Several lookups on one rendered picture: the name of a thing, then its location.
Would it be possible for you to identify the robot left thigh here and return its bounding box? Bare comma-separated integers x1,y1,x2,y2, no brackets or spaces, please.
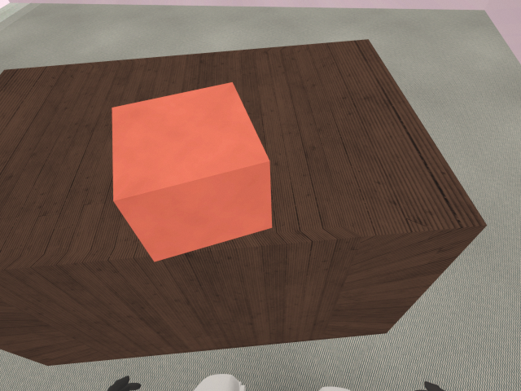
194,374,246,391

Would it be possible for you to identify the carton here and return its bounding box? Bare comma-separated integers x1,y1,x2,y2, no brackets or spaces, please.
112,82,272,262

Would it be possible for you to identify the pedestal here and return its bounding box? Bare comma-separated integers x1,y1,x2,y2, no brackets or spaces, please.
0,39,487,366

